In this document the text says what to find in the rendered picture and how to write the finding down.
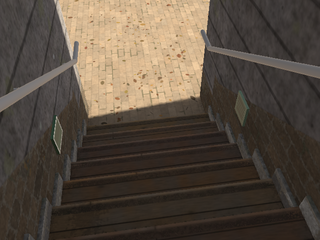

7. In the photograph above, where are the stairs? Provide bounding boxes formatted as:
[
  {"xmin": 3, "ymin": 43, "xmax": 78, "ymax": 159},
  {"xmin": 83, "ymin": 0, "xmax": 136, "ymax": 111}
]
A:
[{"xmin": 48, "ymin": 113, "xmax": 315, "ymax": 240}]

